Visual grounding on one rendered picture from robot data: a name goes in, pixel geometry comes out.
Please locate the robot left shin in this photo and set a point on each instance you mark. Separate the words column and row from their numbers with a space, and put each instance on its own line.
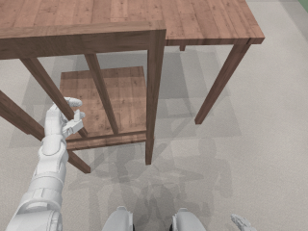
column 121, row 208

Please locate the right robot hand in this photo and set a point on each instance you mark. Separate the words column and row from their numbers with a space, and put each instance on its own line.
column 242, row 223

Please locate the robot right thigh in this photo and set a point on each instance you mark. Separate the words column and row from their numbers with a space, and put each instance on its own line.
column 186, row 221

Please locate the left robot upper arm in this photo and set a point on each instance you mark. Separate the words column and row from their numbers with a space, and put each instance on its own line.
column 49, row 220

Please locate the left robot forearm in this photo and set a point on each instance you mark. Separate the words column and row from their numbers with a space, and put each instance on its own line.
column 46, row 186

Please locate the chair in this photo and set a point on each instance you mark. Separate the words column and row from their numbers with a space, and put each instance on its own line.
column 120, row 108

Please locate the left robot hand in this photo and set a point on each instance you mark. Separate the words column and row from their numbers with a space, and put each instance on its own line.
column 56, row 123

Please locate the table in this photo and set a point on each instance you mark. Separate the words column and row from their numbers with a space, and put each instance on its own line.
column 188, row 23

